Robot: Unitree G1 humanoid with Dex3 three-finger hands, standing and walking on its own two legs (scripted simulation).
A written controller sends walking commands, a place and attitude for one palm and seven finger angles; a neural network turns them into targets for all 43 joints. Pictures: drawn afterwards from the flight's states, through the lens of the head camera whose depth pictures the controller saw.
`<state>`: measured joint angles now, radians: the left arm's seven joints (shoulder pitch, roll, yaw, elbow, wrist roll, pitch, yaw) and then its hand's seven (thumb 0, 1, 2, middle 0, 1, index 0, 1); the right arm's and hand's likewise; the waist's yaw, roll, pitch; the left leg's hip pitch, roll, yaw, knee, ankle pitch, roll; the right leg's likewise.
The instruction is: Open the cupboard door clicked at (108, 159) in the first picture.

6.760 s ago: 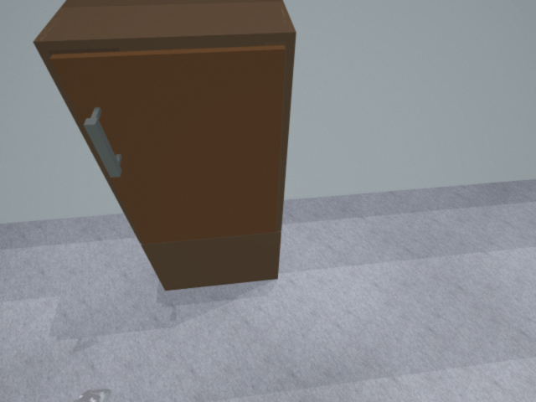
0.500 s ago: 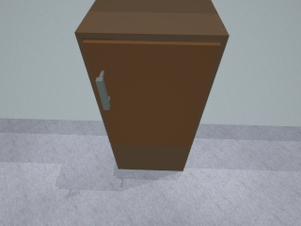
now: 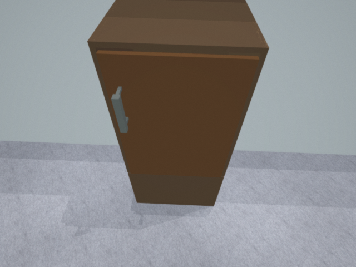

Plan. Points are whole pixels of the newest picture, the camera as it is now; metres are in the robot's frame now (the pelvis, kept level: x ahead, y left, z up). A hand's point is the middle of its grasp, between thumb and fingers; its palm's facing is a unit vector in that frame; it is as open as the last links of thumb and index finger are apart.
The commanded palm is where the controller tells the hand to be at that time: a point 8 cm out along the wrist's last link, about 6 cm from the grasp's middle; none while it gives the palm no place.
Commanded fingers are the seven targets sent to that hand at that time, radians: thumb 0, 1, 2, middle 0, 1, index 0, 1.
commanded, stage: look again from close up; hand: left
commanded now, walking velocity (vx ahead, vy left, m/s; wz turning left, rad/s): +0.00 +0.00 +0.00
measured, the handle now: (121, 110) +0.53 +0.21 +0.03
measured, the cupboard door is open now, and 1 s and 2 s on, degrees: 0 0 0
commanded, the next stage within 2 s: raise the hand with hooked fingers in 0.58 s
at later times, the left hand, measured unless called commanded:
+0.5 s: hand out of the picture -0.01 +0.19 -0.18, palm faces +0.02 -0.98 -0.21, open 7.4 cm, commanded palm none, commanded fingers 0.00 0.90 0.90 -0.20 -0.30 -0.20 -0.30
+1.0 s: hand (100, 249) +0.16 +0.18 -0.02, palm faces -0.02 -1.00 -0.02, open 8.0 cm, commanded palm +0.10 +0.25 -0.05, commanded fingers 0.00 0.50 0.73 -0.23 -0.56 -0.23 -0.56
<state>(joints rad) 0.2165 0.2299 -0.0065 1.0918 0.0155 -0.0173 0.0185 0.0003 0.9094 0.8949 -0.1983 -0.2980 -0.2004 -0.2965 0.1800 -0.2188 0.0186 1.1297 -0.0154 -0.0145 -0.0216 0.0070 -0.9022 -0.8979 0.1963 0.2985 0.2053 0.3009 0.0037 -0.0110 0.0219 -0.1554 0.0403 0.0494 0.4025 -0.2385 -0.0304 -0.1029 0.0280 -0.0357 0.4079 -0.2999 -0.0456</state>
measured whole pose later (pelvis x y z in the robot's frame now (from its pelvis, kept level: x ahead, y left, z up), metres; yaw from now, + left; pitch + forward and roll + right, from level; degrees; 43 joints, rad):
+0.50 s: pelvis -0.01 +0.00 +0.00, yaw +0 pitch -1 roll +1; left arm 0.27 0.19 -0.01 1.12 0.02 -0.02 0.02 0.00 0.91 0.90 -0.20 -0.30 -0.20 -0.30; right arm 0.23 -0.18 0.02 1.15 -0.01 -0.02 -0.03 0.01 -0.90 -0.90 0.20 0.30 0.20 0.30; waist 0.01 -0.02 0.02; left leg -0.16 0.03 0.04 0.40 -0.22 -0.02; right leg -0.11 0.02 -0.04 0.40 -0.28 -0.04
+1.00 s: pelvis -0.06 +0.01 -0.06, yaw +1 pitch +10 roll +1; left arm 0.31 0.15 0.11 0.20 -0.23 -0.58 -0.29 0.00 0.74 0.82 -0.21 -0.42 -0.21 -0.41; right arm 0.15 -0.25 -0.06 0.61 0.01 -0.25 0.00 0.01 -0.90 -0.90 0.20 0.30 0.21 0.30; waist -0.01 -0.01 -0.14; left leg -0.74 0.02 0.04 0.96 -0.40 0.00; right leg -0.70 -0.01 -0.05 1.01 -0.49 -0.04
